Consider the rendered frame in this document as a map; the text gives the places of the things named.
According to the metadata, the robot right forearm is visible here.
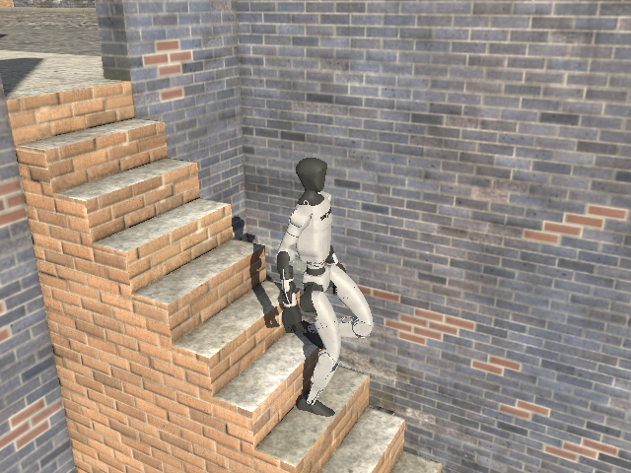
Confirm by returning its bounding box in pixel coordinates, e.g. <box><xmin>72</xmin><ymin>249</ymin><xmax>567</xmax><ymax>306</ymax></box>
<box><xmin>277</xmin><ymin>251</ymin><xmax>297</xmax><ymax>307</ymax></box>

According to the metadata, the robot left forearm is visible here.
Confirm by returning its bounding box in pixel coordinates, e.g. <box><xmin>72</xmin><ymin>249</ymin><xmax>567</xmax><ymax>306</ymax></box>
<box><xmin>325</xmin><ymin>245</ymin><xmax>338</xmax><ymax>266</ymax></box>

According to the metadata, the robot right hand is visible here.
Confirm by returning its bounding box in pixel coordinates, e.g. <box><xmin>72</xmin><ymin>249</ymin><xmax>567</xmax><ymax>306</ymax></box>
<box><xmin>282</xmin><ymin>306</ymin><xmax>307</xmax><ymax>333</ymax></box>

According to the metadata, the right robot thigh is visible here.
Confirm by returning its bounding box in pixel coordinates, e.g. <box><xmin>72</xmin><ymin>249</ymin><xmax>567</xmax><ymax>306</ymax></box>
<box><xmin>300</xmin><ymin>284</ymin><xmax>341</xmax><ymax>366</ymax></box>

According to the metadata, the robot left hand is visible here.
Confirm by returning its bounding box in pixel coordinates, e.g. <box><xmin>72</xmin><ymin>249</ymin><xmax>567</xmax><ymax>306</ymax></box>
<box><xmin>332</xmin><ymin>262</ymin><xmax>346</xmax><ymax>294</ymax></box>

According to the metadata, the robot left upper arm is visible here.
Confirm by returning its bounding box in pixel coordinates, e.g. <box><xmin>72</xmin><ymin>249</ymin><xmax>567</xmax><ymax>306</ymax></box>
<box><xmin>317</xmin><ymin>191</ymin><xmax>331</xmax><ymax>203</ymax></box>

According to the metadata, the left robot shin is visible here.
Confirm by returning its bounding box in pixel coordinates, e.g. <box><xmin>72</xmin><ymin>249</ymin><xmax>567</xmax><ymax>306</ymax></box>
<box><xmin>308</xmin><ymin>316</ymin><xmax>370</xmax><ymax>338</ymax></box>

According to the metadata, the robot right upper arm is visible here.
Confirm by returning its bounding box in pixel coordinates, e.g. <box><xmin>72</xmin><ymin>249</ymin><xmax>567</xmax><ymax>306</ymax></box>
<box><xmin>277</xmin><ymin>206</ymin><xmax>313</xmax><ymax>263</ymax></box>

